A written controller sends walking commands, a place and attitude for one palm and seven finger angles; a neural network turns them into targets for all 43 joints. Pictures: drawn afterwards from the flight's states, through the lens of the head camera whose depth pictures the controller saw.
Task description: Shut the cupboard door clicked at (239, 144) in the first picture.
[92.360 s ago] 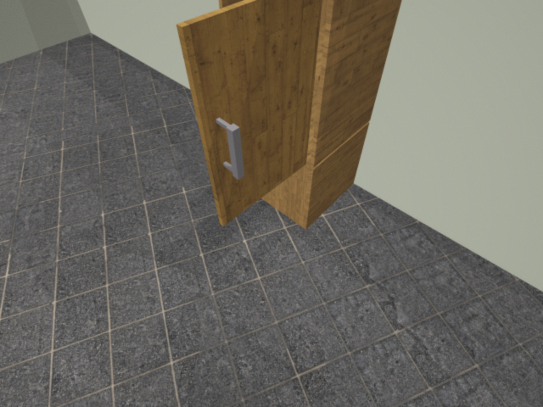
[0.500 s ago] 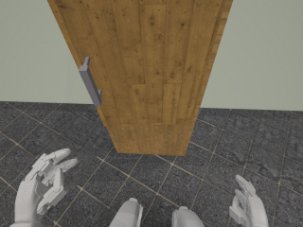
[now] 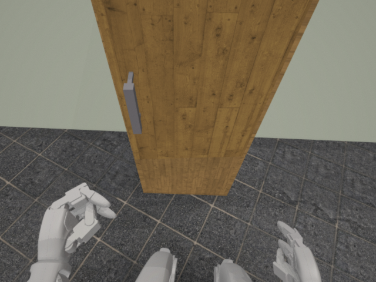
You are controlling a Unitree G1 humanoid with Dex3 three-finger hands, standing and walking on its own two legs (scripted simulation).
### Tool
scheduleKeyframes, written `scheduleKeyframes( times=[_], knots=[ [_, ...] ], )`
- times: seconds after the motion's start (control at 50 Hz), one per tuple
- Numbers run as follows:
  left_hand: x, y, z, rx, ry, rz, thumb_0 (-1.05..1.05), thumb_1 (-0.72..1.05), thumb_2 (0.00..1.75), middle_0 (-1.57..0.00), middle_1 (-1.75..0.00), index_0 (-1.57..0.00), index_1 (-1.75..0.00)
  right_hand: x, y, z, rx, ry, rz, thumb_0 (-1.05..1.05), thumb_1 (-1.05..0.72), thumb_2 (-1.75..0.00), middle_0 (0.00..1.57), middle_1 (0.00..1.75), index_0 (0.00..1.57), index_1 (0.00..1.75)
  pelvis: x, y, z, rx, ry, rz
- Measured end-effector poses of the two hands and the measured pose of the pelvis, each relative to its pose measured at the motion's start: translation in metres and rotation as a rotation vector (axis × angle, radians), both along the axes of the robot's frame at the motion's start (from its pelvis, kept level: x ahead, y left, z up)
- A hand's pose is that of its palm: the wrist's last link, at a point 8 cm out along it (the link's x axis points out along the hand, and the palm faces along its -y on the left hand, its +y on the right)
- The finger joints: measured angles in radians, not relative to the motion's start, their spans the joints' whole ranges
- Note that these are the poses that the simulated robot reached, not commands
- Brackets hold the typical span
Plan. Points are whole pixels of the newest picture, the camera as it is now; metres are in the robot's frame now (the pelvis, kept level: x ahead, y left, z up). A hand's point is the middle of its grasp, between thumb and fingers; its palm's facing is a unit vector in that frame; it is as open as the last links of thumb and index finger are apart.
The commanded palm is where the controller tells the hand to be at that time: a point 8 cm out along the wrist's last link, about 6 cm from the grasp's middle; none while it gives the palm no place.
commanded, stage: raise the hand and make a fist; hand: left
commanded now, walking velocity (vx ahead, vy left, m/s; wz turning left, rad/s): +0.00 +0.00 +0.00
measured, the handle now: (134, 104) +0.50 +0.18 +0.06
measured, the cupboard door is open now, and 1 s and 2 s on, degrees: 4 4 4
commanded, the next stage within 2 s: bring the fist close to the handle in 0.90 s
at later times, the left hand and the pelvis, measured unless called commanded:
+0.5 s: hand (100, 205) +0.24 +0.19 +0.07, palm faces +0.13 -0.99 -0.04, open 3.1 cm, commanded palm +0.21 +0.23 +0.07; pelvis +0.01 -0.01 +0.01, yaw +0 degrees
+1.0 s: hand (118, 205) +0.24 +0.15 +0.07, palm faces +0.13 -0.99 -0.05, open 3.1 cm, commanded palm +0.22 +0.21 +0.07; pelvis +0.02 -0.04 +0.01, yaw +0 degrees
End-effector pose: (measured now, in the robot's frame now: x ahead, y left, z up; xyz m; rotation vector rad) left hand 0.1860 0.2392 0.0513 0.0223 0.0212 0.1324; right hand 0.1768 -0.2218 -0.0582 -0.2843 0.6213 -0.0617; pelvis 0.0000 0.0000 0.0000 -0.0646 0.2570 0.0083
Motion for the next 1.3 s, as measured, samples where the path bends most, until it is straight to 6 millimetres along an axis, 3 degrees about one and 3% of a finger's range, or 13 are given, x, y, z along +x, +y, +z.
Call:
scheduleKeyframes(
  times=[0.26,0.48,0.72,1.06,1.3],
  knots=[
    [0.013,0.006,0.010,0.013,0.005,0.002,0.02,0.90,0.90,-1.20,-1.38,-1.20,-1.39,0.020,0.016,0.009,0.019,-0.010,0.038,0.01,-0.90,-0.90,0.21,0.30,0.20,0.30,0.007,0.003,0.006,-0.009,-0.003,0.008],
    [0.024,-0.001,0.018,0.022,0.000,0.001,0.02,0.90,0.90,-1.29,-1.48,-1.29,-1.49,0.012,-0.007,0.004,0.012,0.039,0.001,0.01,-0.90,-0.90,0.21,0.30,0.20,0.30,0.014,-0.009,0.009,0.003,-0.003,0.006],
    [0.031,-0.022,0.020,0.016,-0.003,-0.008,0.02,0.90,0.90,-1.30,-1.50,-1.30,-1.50,0.007,-0.035,0.000,0.016,0.052,-0.043,0.01,-0.90,-0.90,0.20,0.30,0.20,0.30,0.017,-0.026,0.010,0.026,-0.008,-0.002],
    [0.030,-0.034,0.019,0.024,-0.010,-0.003,0.02,0.90,0.90,-1.30,-1.50,-1.30,-1.50,0.012,-0.042,-0.005,0.038,0.049,-0.043,0.01,-0.90,-0.90,0.20,0.30,0.20,0.30,0.017,-0.035,0.009,0.039,-0.008,-0.002],
    [0.072,-0.041,0.019,0.013,-0.041,-0.033,0.02,0.90,0.90,-1.30,-1.50,-1.30,-1.50,0.008,-0.038,-0.011,0.032,0.085,-0.052,0.01,-0.90,-0.90,0.20,0.30,0.20,0.30,0.016,-0.032,0.009,0.037,-0.002,-0.002]
  ],
)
